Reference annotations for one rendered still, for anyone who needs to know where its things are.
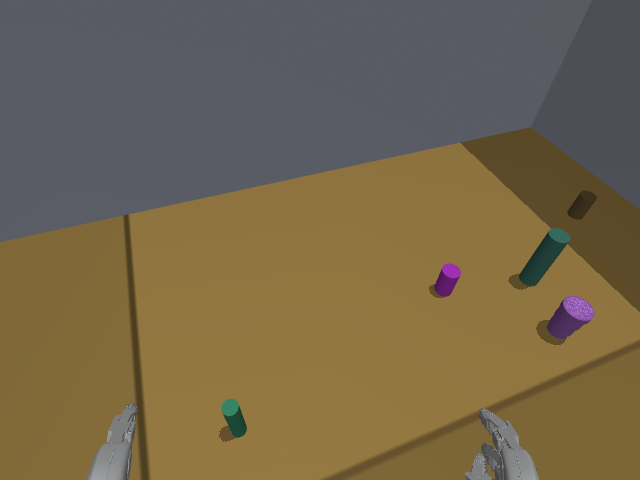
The right robot hand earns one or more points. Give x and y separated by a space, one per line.
509 461

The left robot hand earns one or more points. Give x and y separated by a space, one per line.
113 460

